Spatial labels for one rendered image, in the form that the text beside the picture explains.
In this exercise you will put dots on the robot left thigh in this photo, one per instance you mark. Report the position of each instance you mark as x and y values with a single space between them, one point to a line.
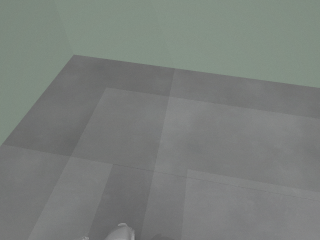
121 232

